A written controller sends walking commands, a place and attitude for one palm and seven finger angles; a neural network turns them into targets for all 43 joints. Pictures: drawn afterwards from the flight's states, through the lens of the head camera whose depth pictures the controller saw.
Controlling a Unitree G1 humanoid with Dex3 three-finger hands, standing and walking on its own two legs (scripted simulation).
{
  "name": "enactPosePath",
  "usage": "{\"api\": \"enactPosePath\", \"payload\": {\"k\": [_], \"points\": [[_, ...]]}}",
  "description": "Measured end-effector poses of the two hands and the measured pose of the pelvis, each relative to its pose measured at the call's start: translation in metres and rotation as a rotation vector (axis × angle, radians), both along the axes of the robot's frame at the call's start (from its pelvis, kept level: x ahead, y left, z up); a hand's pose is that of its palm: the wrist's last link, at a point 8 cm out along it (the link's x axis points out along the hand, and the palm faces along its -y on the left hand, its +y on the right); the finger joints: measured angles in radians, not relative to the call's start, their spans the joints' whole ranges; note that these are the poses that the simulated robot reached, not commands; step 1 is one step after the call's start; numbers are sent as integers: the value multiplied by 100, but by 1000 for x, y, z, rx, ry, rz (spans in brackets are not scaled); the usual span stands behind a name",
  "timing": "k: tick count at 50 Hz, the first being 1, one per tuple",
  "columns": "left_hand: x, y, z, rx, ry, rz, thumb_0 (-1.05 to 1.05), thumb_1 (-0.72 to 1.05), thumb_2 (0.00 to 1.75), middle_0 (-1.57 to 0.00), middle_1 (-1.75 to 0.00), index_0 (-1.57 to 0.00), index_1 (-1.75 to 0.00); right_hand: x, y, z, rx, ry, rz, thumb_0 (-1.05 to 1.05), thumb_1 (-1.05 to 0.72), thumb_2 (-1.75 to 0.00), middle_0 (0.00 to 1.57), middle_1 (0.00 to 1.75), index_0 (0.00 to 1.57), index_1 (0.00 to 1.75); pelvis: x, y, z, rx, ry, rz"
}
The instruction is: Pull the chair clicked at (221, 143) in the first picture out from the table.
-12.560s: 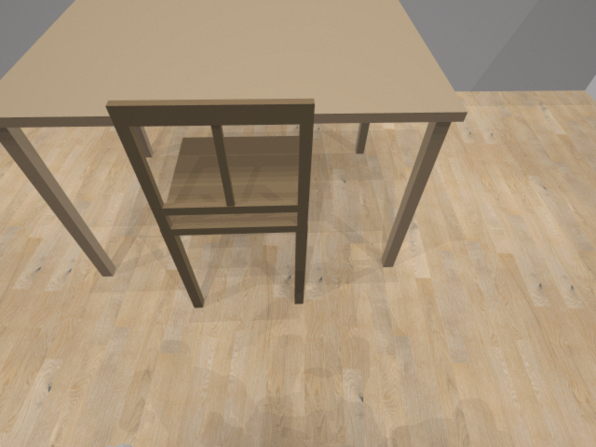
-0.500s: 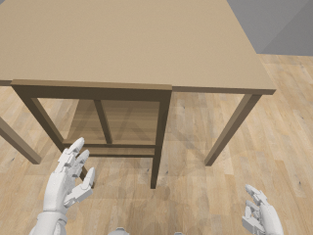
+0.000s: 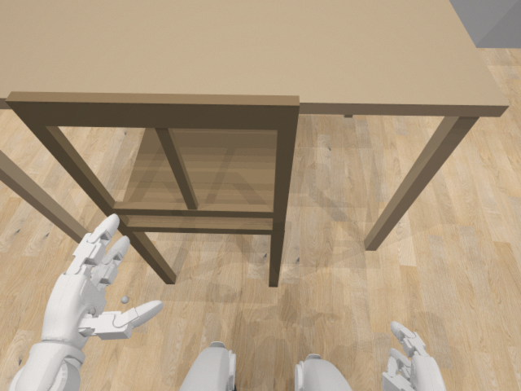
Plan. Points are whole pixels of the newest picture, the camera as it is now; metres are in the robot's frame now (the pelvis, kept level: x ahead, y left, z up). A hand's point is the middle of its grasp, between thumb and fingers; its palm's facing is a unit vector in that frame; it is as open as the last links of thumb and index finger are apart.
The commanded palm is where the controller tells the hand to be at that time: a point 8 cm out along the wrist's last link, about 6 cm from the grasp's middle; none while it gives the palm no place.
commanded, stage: raise the hand toward the chair's back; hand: left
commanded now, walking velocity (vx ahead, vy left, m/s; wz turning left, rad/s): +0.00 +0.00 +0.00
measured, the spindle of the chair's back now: (180, 172) +0.48 +0.17 +0.00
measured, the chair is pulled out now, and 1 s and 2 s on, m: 0.00 0.00 0.00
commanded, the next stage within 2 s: aim the fingers beside a spindle in 1.24 s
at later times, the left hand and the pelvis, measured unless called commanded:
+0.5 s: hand (83, 302) +0.23 +0.24 +0.06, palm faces +0.03 -1.00 -0.07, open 16.6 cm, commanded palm +0.21 +0.29 +0.06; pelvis +0.00 +0.04 +0.01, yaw +1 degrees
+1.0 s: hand (85, 288) +0.25 +0.24 +0.06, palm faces +0.00 -1.00 -0.07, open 16.9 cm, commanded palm +0.22 +0.29 +0.06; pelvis +0.00 +0.03 +0.02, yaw +0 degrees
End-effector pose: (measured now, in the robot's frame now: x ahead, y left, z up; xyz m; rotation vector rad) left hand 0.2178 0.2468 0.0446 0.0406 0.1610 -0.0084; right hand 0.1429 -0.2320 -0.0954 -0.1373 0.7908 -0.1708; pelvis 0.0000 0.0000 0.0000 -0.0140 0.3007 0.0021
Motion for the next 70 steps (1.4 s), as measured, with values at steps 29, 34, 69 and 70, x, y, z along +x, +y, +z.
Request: {"api": "enactPosePath", "payload": {"k": [29, 34, 69, 70], "points": [[-11, 44, 12, 27, -63, 10, -1, -47, 31, -6, -8, -6, -8, 47, 54, 45, -50, -148, 151, 1, -90, -89, 20, 30, 20, 30, -1, 39, 11, -45, -26, 26], [-6, 50, 21, 41, -110, 13, -1, -49, 30, -6, -8, -6, -8, 37, 49, 42, -66, -114, 152, 1, -90, -89, 21, 30, 21, 30, -2, 39, 12, -48, -27, 28], [12, 30, 24, 41, -105, 29, -1, -50, 30, -6, -8, -6, -8, 35, 9, 37, -62, -92, 99, 1, -90, -89, 20, 30, 20, 30, 10, 16, 16, -25, -13, 22], [13, 29, 22, 40, -102, 28, -1, -50, 30, -6, -8, -6, -8, 36, 8, 37, -61, -92, 100, 1, -90, -89, 20, 30, 20, 30, 10, 15, 16, -25, -12, 23]]}}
